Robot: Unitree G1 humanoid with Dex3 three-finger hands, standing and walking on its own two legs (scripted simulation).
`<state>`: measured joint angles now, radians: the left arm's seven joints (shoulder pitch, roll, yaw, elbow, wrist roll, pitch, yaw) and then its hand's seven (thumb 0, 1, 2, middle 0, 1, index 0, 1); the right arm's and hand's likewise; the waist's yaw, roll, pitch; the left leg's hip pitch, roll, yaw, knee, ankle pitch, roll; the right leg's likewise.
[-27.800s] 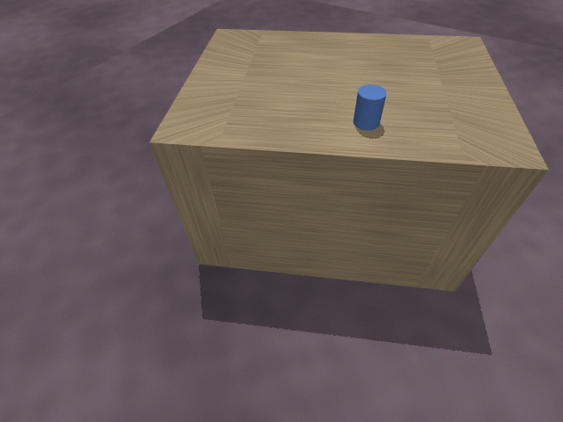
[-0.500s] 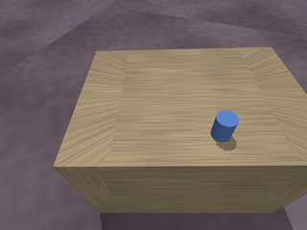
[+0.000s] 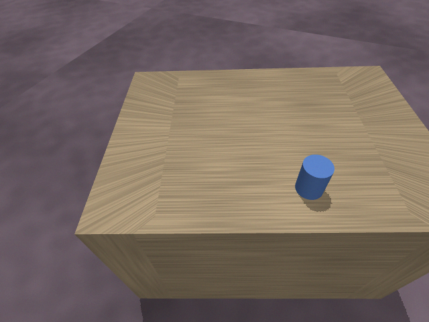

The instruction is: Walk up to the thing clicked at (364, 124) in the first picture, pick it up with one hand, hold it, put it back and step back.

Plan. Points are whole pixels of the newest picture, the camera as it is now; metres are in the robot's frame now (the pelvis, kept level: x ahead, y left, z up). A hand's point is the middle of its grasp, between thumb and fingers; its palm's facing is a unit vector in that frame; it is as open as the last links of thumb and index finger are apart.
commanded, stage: stand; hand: right
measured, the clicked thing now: (313, 177) +0.46 -0.23 -0.09
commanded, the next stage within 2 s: step back in 0.42 s
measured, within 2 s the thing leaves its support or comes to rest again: neither
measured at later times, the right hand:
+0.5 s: hand out of the picture +0.07 -0.26 -0.16, palm faces -0.03 +0.94 -0.35, open 7.4 cm
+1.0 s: hand out of the picture -0.03 -0.21 -0.16, palm faces -0.01 +0.90 -0.43, open 7.4 cm
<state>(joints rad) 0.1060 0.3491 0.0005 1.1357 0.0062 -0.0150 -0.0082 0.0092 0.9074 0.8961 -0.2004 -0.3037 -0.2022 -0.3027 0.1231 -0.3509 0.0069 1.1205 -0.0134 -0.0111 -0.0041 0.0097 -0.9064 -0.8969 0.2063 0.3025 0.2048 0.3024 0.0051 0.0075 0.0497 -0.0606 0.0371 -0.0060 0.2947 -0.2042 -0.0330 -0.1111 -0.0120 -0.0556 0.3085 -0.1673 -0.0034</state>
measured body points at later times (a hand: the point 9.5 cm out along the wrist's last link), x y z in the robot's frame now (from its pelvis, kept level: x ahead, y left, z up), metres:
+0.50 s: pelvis -0.01 +0.00 +0.00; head +0.02 +0.00 +0.44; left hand +0.07 +0.31 -0.13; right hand +0.07 -0.31 -0.14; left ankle -0.03 +0.14 -0.75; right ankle +0.00 -0.11 -0.75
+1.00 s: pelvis -0.10 +0.06 -0.02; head -0.02 +0.09 +0.42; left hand +0.03 +0.37 -0.16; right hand -0.03 -0.25 -0.13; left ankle -0.08 +0.16 -0.75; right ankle -0.15 -0.08 -0.68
